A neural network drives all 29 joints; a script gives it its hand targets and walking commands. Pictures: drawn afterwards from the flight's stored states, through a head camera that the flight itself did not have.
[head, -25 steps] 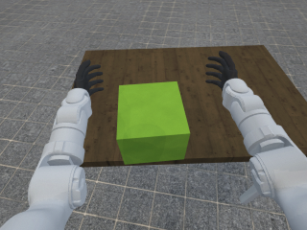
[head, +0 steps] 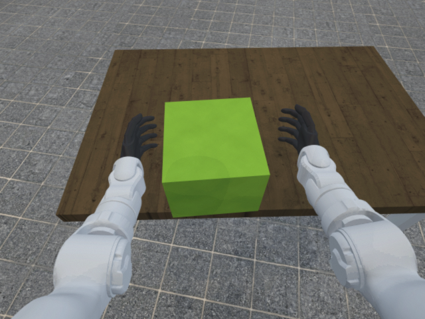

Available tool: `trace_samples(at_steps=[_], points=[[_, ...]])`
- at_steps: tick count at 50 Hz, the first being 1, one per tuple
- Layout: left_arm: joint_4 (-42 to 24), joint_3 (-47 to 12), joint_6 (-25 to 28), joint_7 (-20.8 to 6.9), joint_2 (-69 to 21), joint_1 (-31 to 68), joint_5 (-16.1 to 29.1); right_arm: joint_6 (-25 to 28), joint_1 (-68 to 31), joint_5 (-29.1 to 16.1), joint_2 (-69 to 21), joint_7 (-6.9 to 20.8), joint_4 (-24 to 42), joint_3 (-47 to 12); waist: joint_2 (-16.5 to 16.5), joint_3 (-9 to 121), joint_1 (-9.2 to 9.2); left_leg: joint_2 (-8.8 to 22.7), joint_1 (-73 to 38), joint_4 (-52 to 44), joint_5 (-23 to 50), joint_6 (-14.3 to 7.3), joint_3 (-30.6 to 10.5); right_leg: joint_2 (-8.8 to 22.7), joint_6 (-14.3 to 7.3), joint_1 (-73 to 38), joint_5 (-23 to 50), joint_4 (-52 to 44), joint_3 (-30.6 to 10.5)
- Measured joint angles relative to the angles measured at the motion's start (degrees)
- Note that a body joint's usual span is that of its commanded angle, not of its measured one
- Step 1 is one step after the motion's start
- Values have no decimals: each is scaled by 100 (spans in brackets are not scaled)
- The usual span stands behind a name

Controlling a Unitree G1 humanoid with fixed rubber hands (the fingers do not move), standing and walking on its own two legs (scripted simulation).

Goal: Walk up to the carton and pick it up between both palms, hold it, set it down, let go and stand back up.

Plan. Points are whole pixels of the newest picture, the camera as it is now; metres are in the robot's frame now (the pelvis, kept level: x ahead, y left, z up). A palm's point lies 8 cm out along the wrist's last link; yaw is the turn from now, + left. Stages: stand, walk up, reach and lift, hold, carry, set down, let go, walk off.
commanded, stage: reach and lift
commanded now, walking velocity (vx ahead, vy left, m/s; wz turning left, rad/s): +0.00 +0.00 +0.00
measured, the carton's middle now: (211, 157) +0.44 +0.05 +0.02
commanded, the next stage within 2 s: none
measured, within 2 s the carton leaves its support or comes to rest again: neither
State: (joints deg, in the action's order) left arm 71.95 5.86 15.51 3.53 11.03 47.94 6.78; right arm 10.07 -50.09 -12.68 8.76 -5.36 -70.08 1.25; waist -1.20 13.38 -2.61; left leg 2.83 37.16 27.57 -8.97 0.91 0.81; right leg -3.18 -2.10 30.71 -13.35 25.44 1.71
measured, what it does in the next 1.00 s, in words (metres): stands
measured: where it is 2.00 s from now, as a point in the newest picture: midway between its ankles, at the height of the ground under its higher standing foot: outside the picture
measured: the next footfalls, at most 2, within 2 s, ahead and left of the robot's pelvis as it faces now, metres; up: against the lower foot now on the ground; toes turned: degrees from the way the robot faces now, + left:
none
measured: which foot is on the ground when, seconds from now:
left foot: down 0.00-1.00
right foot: down 0.00-1.00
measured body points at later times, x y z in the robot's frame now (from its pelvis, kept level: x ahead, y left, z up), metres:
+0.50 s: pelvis +0.00 +0.01 +0.00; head +0.06 +0.02 +0.45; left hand +0.43 +0.19 +0.06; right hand +0.45 -0.09 +0.07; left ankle +0.03 +0.13 -0.73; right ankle -0.03 -0.10 -0.73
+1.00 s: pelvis +0.01 +0.00 +0.01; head +0.06 +0.02 +0.46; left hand +0.41 +0.18 +0.06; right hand +0.43 -0.10 +0.07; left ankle +0.03 +0.13 -0.73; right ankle -0.03 -0.10 -0.73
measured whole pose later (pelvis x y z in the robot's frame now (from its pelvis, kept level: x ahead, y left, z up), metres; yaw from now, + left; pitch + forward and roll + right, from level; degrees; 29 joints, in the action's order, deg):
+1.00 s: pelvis +0.01 +0.00 +0.01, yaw -2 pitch +8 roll +0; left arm 52.7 33.2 8.0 2.9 -4.8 41.7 -25.2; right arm 14.6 -43.6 28.1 -9.4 -3.0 -57.2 37.7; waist -2.9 2.3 -4.3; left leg 2.4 19.5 19.0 -7.4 0.4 4.2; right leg -2.2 -1.6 14.4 -11.4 17.7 0.0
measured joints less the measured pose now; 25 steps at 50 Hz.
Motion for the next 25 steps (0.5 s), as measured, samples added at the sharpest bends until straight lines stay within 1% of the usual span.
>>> trace_samples(at_steps=[3,8,12,16,19,21,24,25], points=[[197,70,93,37,-62,214,-51,81,-129,-3,24,20,-110,-47,12,96,-14,-11,127,86,-39,-29,51,20,25,166,-48,135,-46],[405,250,51,38,-141,408,-249,186,-338,-92,128,22,-450,-199,51,67,-61,-24,51,131,-92,-64,115,42,62,109,-80,179,-107],[386,285,-7,75,-197,366,-279,216,-367,-214,209,65,-580,-245,62,-14,-126,-21,-68,116,-109,-78,153,43,78,-6,-69,141,-146],[266,279,-13,108,-276,220,-299,236,-297,-141,201,111,-498,-195,65,-37,-166,-10,-97,98,-103,-80,164,33,79,-43,-39,92,-157],[178,368,23,132,-365,136,-341,213,-267,74,43,126,-393,-17,28,-42,-145,-11,-89,71,-82,-78,164,35,77,-21,-30,92,-154],[112,554,80,166,-421,120,-466,207,-293,319,-140,129,-372,196,-3,-84,-111,-17,-95,51,-62,-73,152,39,72,-22,-28,94,-140],[-32,898,107,154,-529,127,-873,219,-305,922,-528,151,-278,722,-54,-175,-69,-36,-150,-35,-10,-66,133,56,62,-64,-10,54,-114],[-80,1061,91,173,-564,132,-1046,242,-305,1141,-661,64,-246,985,-61,-232,-54,-46,-206,-88,16,-67,124,64,54,-122,8,7,-103]])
